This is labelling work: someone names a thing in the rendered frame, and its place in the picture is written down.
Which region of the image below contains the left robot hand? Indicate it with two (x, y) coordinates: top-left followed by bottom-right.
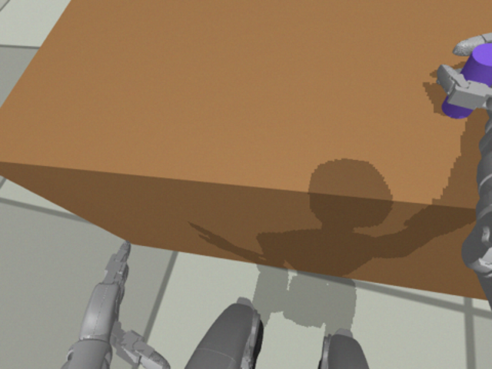
(78, 241), (171, 369)

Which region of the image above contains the left robot arm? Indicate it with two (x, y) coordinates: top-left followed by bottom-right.
(61, 339), (112, 369)

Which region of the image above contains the left robot foot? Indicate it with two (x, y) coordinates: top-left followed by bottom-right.
(241, 320), (264, 369)

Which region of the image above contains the right robot arm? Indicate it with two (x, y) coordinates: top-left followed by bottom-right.
(461, 115), (492, 310)

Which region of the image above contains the right robot hand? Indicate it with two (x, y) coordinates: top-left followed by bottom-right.
(436, 32), (492, 118)

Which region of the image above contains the can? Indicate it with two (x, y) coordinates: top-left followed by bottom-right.
(441, 43), (492, 118)

